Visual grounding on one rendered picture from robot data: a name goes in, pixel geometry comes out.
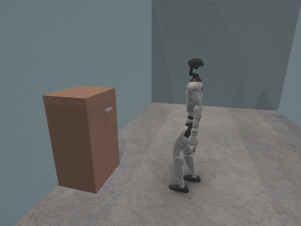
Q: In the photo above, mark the drawer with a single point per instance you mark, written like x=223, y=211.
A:
x=95, y=111

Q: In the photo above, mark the left robot upper arm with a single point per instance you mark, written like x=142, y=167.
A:
x=194, y=90

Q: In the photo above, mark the left robot forearm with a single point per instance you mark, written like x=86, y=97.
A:
x=196, y=120

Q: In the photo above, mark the robot left hand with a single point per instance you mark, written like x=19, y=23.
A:
x=192, y=140

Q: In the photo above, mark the robot left shin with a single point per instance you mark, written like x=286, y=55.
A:
x=178, y=166

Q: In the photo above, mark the left robot foot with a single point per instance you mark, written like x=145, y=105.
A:
x=177, y=187

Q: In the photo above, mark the cabinet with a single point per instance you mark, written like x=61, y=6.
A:
x=85, y=156

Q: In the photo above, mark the handle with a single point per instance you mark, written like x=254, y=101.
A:
x=107, y=110

